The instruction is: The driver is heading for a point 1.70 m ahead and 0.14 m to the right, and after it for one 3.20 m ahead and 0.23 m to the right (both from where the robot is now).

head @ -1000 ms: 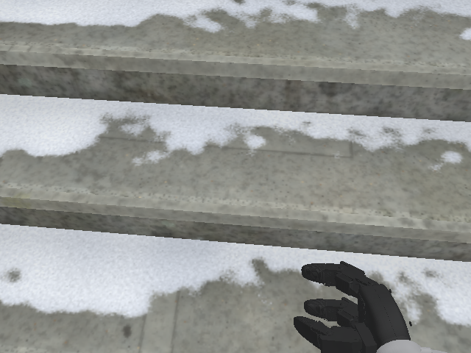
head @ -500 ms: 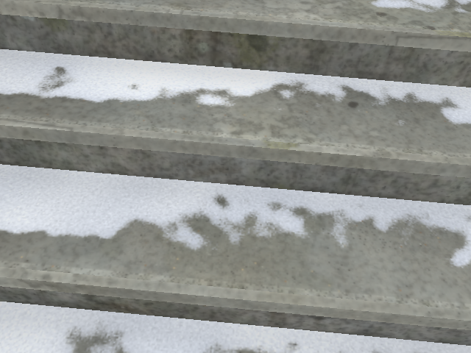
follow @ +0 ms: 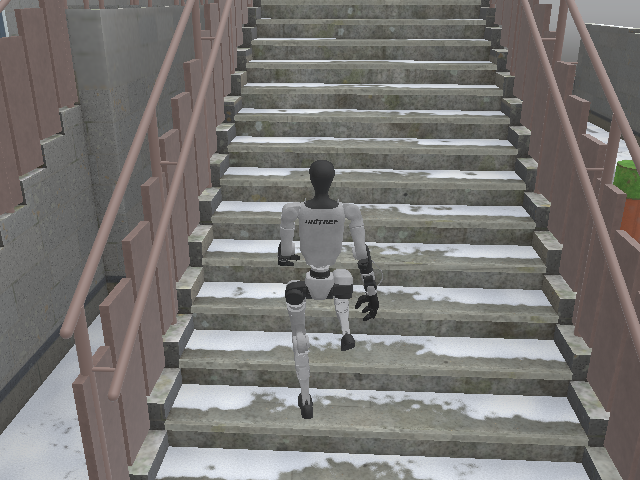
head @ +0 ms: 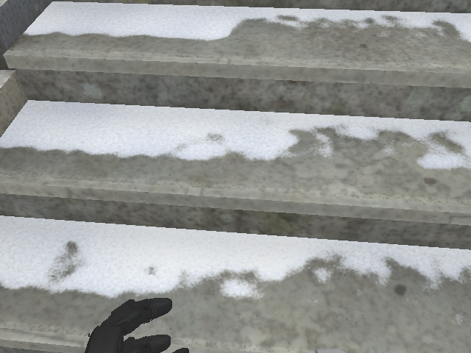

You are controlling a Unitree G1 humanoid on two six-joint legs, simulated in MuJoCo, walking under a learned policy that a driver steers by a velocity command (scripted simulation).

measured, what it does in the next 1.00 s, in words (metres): climbs: right foot 0.16 m higher, then left foot 0.16 m higher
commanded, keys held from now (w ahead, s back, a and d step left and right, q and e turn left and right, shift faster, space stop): w+e+shift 0.34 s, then w+q+shift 0.66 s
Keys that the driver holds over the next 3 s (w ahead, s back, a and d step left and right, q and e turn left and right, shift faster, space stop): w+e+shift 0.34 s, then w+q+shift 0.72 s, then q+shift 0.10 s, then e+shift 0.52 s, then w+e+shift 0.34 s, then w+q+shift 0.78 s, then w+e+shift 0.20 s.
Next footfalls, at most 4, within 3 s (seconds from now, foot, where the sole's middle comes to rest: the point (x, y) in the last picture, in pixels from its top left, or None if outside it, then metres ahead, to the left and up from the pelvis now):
0.16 right None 0.27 -0.08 -0.60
0.52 left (268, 286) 0.59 -0.01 -0.44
0.84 right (364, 155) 0.88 -0.24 -0.28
1.22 left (265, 30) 1.21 0.01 -0.12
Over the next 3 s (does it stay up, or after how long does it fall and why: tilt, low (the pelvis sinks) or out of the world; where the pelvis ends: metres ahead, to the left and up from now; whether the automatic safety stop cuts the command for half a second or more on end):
stays up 2.17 -0.07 1.13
